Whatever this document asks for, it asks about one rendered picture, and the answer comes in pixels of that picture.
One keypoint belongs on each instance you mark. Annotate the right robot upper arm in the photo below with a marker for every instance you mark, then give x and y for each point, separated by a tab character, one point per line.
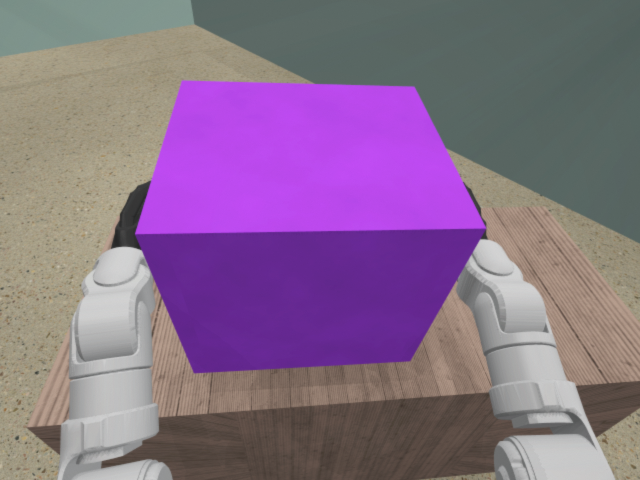
548	457

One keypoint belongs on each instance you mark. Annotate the pedestal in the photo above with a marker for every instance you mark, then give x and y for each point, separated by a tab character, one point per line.
430	417

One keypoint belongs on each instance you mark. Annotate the left robot forearm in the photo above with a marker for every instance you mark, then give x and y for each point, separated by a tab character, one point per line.
111	410

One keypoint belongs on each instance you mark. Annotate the right robot forearm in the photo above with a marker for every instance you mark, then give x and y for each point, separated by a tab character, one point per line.
529	385

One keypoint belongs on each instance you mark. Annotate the robot right hand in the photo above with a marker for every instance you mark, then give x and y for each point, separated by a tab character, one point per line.
478	209

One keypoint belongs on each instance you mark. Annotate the robot left hand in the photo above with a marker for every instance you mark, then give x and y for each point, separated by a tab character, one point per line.
129	218

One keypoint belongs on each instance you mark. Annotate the left robot upper arm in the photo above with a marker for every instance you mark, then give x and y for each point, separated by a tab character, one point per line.
141	470

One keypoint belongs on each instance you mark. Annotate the carton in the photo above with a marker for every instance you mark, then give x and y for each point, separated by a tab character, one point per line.
301	225

